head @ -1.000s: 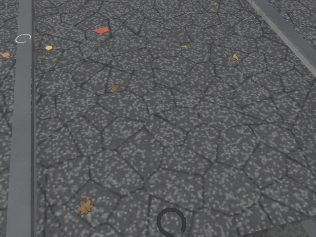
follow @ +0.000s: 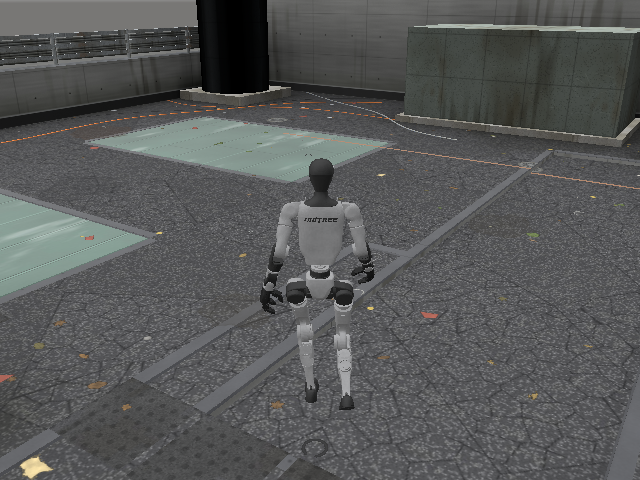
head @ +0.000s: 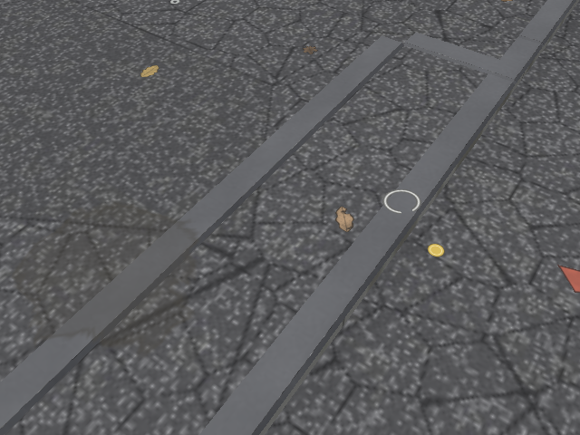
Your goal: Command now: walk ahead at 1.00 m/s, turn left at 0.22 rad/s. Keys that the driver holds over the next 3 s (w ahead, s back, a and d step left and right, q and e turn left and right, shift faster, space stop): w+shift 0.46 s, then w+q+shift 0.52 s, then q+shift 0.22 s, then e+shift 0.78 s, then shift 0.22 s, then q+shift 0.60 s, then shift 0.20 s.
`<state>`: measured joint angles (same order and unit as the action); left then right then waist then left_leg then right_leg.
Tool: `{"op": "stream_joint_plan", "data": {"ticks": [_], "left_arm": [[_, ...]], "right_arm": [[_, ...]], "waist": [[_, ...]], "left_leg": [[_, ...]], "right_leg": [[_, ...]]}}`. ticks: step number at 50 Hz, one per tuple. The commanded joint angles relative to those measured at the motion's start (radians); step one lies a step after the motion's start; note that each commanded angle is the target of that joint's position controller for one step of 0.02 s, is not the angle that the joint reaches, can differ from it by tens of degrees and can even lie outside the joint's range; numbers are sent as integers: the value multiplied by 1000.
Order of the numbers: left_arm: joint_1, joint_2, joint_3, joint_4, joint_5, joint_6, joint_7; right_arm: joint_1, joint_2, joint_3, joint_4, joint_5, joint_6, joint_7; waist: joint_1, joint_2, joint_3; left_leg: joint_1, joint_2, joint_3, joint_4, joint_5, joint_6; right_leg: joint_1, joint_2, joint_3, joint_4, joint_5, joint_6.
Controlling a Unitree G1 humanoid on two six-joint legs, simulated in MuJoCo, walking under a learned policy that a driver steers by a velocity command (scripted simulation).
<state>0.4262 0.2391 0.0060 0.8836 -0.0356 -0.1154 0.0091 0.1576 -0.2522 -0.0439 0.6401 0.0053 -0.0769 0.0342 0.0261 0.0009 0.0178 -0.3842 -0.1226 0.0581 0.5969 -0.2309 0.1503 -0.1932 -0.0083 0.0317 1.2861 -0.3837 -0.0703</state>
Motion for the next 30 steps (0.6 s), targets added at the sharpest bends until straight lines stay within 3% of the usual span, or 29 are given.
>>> {"op": "stream_joint_plan", "data": {"ticks": [1, 2, 3, 4, 6, 8, 10, 12, 13, 15, 16, 17, 18, 19, 20, 21, 22, 23, 24, 25, 26, 28, 29, 30], "left_arm": [[-128, 116, 28, -144, -4, -39, -8], [-90, 113, 30, -130, 5, -17, -14], [-81, 101, 29, -131, 11, 0, -15], [-104, 83, 22, -144, 19, 11, -15], [-235, 69, 7, -205, 42, 10, -10], [-353, 62, -1, -242, 50, -6, -21], [-444, 54, -5, -265, 39, -21, -38], [-504, 82, 5, -293, 16, -19, -45], [-526, 97, 11, -307, 13, -18, -49], [-473, 153, 38, -314, 12, -15, -52], [-356, 196, 59, -299, -2, -4, -47], [-160, 228, 77, -261, -13, 12, -34], [81, 271, 85, -199, -2, 29, -18], [129, 354, 107, -154, 27, 12, -40], [175, 235, 88, -142, 33, 13, -41], [86, 174, 73, -140, 40, 15, -33], [29, 172, 70, -138, 44, 12, -35], [-20, 158, 65, -132, 57, 7, -41], [-67, 112, 51, -132, 80, 0, -41], [-94, 69, 40, -124, 76, -4, -47], [-92, 53, 36, -107, 61, -5, -53], [-108, 44, 29, -71, 36, 1, -59], [-129, 60, 29, -72, 36, 5, -54], [-155, 80, 30, -85, 44, 3, -48]], "right_arm": [[140, -84, -31, 25, -21, -28, -2], [112, -46, -18, 30, -26, -28, 1], [103, -31, -13, 39, -12, -29, 3], [103, -41, -14, 52, 2, -31, 1], [133, -91, -25, 71, 0, -42, -13], [169, -104, -28, 82, 1, -53, -29], [256, -137, -35, 109, 17, -65, -33], [305, -156, -38, 143, 26, -57, -32], [321, -156, -36, 157, 24, -46, -32], [331, -183, -40, 173, 1, -21, -36], [319, -204, -42, 180, -26, -5, -38], [267, -223, -45, 181, -44, 13, -41], [252, -176, -28, 152, -56, 15, -53], [499, 35, 29, 146, -9, -14, -26], [416, -87, 15, 175, 34, -34, -18], [236, -141, -2, 122, 68, -40, -21], [122, -121, 13, 79, 50, -51, -26], [47, -95, 14, 58, 28, -56, -28], [90, -74, 14, 57, 38, -46, -20], [112, -58, 15, 70, 45, -27, -19], [139, -33, 20, 79, 50, -7, -19], [129, 12, 35, 67, 53, 29, -20], [94, 19, 47, 38, 46, 36, -21], [46, 0, 49, 11, 36, 37, -22]], "waist": [[-42, -72, 21], [5, -42, 42], [26, -19, 54], [35, -1, 80], [5, 15, 139], [-39, -6, 147], [-89, -24, 136], [-103, 6, 136], [-100, 21, 136], [-41, 88, 48], [41, 143, -48], [170, 182, -152], [246, 124, -318], [71, -394, -524], [163, -322, -569], [164, -225, -337], [138, -35, -221], [97, 37, -107], [25, 6, -82], [-2, -13, -55], [-23, -40, -32], [-64, -66, 58], [-76, -49, 87], [-79, -28, 108]], "left_leg": [[394, 312, -534, -391, -90, 192], [292, 285, -462, -415, -47, 170], [220, 273, -416, -429, -11, 159], [153, 269, -372, -447, 18, 150], [43, 234, -277, -484, 114, 139], [-33, 176, -179, -492, 163, 102], [-34, 193, -170, -553, 133, 84], [155, 231, -168, -552, 200, 64], [266, 255, -165, -521, 301, 52], [464, 300, -172, -369, 730, 17], [532, 313, -167, -213, 1004, 3], [487, 306, -137, 29, 1163, -27], [212, 271, -137, 376, 913, -46], [-213, 40, -192, 843, -171, -108], [-295, 60, -251, 920, -220, -82], [-395, 120, -209, 942, -186, -66], [-377, 156, -187, 898, -157, -58], [-371, 177, -166, 852, -133, -58], [-324, 218, -190, 842, -103, -55], [-309, 234, -191, 843, -104, -55], [-338, 242, -184, 890, -123, -60], [-490, 265, -197, 1028, -155, -65], [-540, 277, -205, 1003, -108, -74], [-535, 279, -187, 913, -25, -87]], "right_leg": [[-568, -106, 93, 21, 78, 1], [-513, -132, 89, -7, 100, 19], [-498, -153, 77, -36, 101, 39], [-509, -176, 65, -77, 110, 62], [-533, -179, 27, -219, 254, 102], [-419, -147, -18, -460, 516, 101], [-255, -91, -50, -651, 710, 88], [-281, -62, -41, -771, 713, 72], [-318, -46, -46, -807, 662, 59], [-283, 20, -79, -796, 502, 23], [-186, 51, -94, -748, 400, -4], [15, 41, -102, -730, 376, -33], [415, -106, 54, -588, 318, -49], [796, -371, 684, -764, -134, -280], [814, -336, 865, -960, -312, -240], [673, -312, 671, -965, -220, -190], [487, -273, 554, -983, -62, -169], [319, -230, 460, -1009, 67, -167], [213, -227, 397, -1036, 98, -176], [146, -220, 349, -1064, 118, -176], [110, -224, 301, -1082, 131, -177], [11, -246, 205, -1101, 145, -148], [-44, -242, 136, -1122, 165, -128], [-99, -214, 56, -1159, 226, -110]]}}
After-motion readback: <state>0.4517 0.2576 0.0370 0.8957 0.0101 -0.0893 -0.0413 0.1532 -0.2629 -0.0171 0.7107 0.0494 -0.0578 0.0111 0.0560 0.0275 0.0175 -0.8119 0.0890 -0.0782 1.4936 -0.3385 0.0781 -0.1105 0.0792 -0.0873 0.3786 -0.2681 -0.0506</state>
